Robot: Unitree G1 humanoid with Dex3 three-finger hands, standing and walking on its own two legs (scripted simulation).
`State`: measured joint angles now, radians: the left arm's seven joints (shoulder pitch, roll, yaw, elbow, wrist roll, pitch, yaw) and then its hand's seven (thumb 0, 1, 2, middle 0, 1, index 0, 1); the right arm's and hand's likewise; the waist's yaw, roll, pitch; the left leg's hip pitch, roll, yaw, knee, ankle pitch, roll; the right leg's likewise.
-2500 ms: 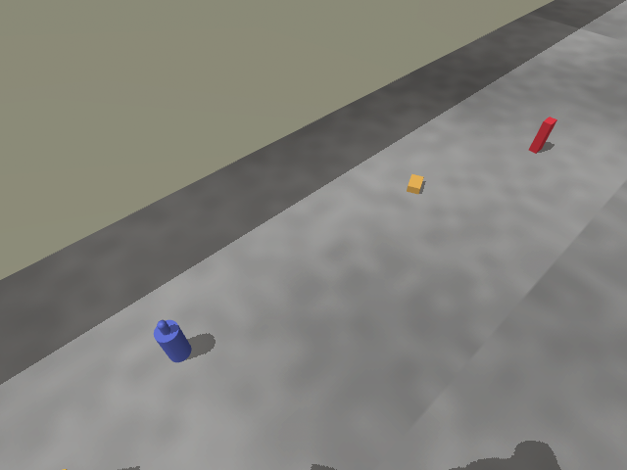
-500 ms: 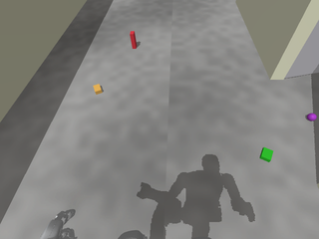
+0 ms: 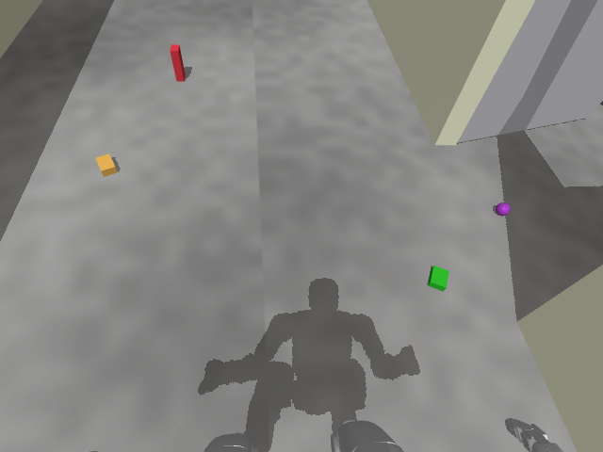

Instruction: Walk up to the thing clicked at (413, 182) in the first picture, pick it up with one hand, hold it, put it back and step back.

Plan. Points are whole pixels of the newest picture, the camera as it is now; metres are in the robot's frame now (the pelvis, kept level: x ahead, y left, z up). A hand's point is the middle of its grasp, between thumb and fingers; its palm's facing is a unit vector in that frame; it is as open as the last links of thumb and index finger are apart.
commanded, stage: walk up
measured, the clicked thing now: (106, 165) +1.24 +0.87 -0.75
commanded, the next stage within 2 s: stand in 1.04 s
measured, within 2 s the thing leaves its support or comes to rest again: neither
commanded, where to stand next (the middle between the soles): +0.05 -0.03 m, yaw -8 degrees
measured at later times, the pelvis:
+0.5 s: pelvis +0.00 -0.02 -0.01, yaw -8 degrees
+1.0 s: pelvis +0.00 -0.01 +0.01, yaw -11 degrees
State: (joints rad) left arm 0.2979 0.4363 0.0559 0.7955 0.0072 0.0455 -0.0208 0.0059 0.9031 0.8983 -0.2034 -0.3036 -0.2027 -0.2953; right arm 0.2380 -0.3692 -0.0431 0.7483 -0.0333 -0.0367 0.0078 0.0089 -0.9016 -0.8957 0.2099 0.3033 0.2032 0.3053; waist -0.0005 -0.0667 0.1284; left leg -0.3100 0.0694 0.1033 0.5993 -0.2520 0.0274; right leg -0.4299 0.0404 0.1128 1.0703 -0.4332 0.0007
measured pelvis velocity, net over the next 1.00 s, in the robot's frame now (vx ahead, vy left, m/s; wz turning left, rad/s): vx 0.00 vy -0.01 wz -0.19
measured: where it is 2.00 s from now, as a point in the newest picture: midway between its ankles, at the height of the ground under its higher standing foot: outside the picture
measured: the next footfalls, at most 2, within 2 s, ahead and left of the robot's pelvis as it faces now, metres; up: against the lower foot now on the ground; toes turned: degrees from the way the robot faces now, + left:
right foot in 0.16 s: +0.04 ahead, -0.15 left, +0.00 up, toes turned -4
left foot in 0.44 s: +0.07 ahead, +0.12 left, +0.00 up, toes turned -6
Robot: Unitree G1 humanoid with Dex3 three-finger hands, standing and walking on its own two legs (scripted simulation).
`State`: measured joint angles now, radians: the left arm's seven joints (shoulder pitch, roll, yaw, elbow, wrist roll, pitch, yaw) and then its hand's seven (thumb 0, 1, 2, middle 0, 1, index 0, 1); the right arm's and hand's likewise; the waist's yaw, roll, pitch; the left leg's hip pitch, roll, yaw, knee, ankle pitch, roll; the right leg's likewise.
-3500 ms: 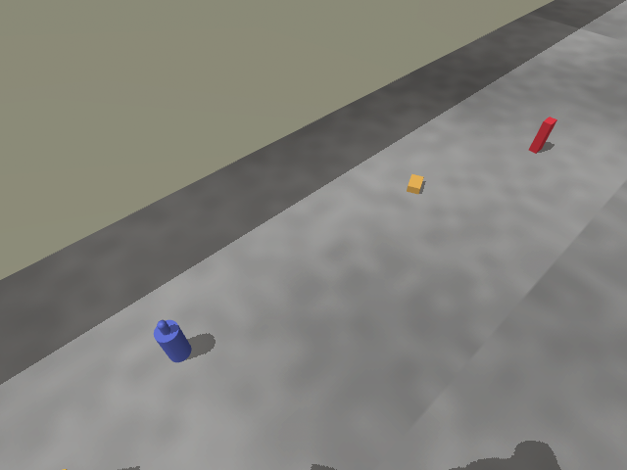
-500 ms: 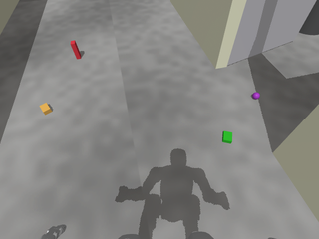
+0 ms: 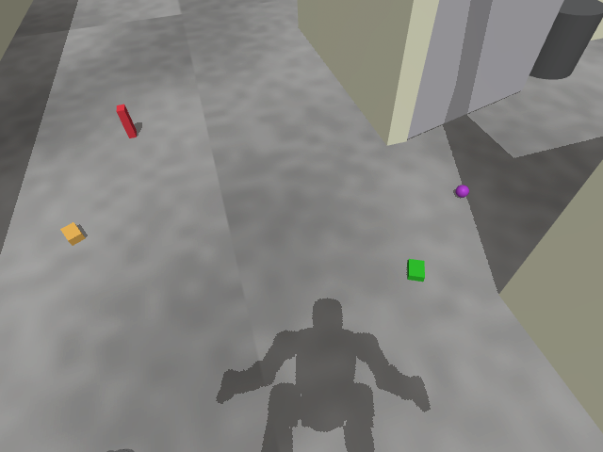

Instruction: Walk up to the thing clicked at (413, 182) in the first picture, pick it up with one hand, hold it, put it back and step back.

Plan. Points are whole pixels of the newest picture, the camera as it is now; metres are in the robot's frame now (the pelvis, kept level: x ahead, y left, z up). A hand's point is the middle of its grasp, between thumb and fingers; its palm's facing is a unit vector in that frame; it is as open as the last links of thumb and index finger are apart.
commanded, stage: walk up
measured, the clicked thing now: (73, 233) +1.05 +1.10 -0.76
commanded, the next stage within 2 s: stand in 0.04 s
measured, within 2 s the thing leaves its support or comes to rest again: neither
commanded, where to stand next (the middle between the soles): +0.06 -0.01 m, yaw +3 degrees
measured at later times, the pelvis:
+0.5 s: pelvis +0.00 +0.01 +0.01, yaw +2 degrees
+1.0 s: pelvis +0.00 +0.01 +0.01, yaw +2 degrees
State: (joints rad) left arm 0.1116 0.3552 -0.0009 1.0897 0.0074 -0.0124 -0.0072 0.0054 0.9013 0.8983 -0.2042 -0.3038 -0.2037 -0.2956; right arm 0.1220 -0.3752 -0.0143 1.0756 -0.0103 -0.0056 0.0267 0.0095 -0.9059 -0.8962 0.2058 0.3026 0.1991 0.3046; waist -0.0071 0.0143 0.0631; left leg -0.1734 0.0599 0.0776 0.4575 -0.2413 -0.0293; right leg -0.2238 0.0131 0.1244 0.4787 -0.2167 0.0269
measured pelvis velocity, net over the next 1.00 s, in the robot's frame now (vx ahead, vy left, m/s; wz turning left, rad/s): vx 0.00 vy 0.01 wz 0.04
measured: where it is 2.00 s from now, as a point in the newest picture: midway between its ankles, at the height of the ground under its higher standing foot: outside the picture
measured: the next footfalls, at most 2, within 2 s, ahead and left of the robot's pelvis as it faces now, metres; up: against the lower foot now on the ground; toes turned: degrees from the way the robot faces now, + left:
none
